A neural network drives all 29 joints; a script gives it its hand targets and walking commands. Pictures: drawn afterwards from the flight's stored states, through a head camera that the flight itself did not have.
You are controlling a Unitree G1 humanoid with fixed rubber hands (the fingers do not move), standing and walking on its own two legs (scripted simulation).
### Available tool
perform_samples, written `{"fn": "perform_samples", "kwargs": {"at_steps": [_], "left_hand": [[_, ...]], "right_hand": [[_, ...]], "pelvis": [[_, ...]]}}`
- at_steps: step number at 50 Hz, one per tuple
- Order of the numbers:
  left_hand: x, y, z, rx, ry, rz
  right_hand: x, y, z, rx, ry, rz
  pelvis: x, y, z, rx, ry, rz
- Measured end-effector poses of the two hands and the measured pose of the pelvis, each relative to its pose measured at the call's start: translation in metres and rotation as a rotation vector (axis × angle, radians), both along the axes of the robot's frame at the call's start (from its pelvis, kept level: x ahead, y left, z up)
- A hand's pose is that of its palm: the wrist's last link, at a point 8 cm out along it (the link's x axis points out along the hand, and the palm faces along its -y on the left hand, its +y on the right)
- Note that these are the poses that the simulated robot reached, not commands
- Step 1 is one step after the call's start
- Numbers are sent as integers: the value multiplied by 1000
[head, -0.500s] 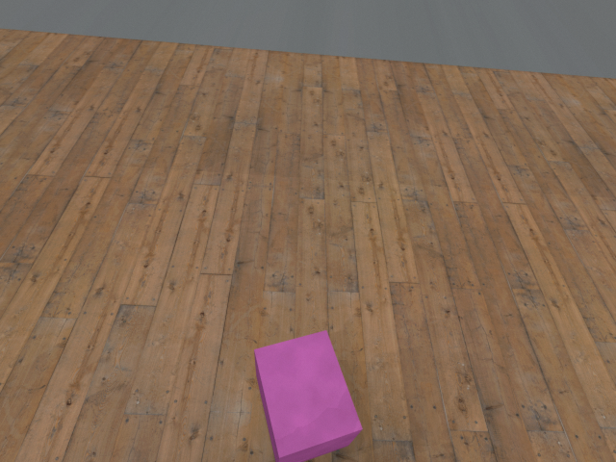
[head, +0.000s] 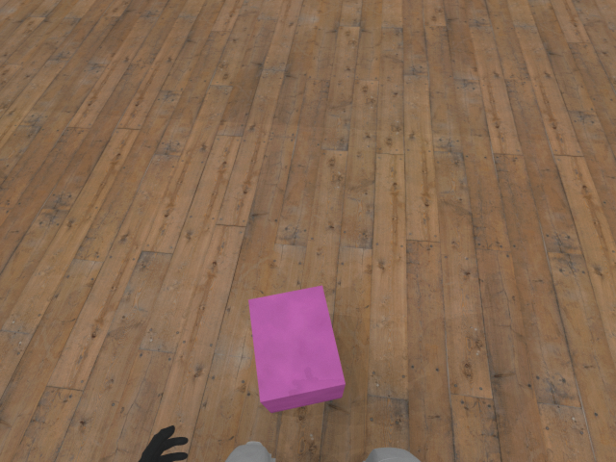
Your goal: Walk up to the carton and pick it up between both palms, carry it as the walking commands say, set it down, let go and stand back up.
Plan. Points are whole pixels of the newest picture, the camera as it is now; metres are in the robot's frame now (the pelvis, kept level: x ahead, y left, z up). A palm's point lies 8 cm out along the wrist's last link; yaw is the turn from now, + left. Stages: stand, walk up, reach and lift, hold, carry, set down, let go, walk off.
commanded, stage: walk up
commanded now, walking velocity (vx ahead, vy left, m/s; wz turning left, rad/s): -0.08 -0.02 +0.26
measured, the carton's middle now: (296, 350) +0.42 +0.04 -0.65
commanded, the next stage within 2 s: stand in 1.26 s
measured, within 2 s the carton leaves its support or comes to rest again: neither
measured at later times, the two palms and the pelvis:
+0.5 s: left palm out of the picture -0.13 +0.16 -0.11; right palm out of the picture +0.11 -0.26 -0.13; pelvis -0.02 -0.04 +0.01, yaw +6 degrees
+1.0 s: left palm out of the picture -0.03 +0.21 -0.12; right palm out of the picture -0.03 -0.21 -0.13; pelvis -0.03 +0.00 +0.02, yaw +5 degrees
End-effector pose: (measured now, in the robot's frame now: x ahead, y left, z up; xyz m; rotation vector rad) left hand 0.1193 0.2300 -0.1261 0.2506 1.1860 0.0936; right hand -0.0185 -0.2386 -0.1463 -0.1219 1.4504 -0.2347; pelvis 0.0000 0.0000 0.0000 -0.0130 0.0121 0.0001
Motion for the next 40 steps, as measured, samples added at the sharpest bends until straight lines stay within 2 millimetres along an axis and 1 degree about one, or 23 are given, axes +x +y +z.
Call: {"fn": "perform_samples", "kwargs": {"at_steps": [3,6,10,13,17,20,23,25,27,29,32,35,37,40], "left_hand": [[-19,-15,16,29,-14,30],[-44,-21,31,71,-19,85],[-87,-22,45,117,12,164],[-124,-22,49,141,58,226],[-174,-28,47,140,122,302],[-209,-41,39,98,184,342],[-235,-57,26,29,247,356],[-247,-65,14,-19,274,366],[-256,-69,2,-60,286,380],[-261,-68,-8,-84,292,392],[-262,-62,-17,-122,314,356],[-248,-54,-19,-145,318,318],[-232,-46,-19,-141,294,289],[-203,-36,-16,-119,233,250]], "right_hand": [[28,-24,-6,12,-56,49],[56,-42,-7,38,-92,110],[87,-57,-3,63,-144,171],[104,-62,0,73,-175,206],[119,-58,4,80,-195,250],[125,-48,8,83,-209,271],[128,-31,12,86,-231,290],[127,-20,14,82,-239,308],[121,-10,16,75,-235,335],[112,-1,18,69,-215,352],[94,6,24,47,-211,326],[75,8,30,18,-218,265],[61,8,29,6,-205,233],[40,12,23,14,-171,186]], "pelvis": [[-3,-14,4,33,-12,45],[-5,-26,10,69,-15,64],[-5,-39,17,101,-13,68],[-5,-45,19,111,-16,83],[-7,-49,19,107,-23,108],[-12,-48,19,86,-31,105],[-18,-46,16,56,-31,97],[-24,-44,13,43,-34,105],[-29,-41,9,34,-35,130],[-33,-38,6,42,-42,144],[-33,-29,7,48,-50,118],[-31,-21,9,41,-47,89],[-31,-16,11,42,-47,81],[-31,-11,11,43,-52,75]]}}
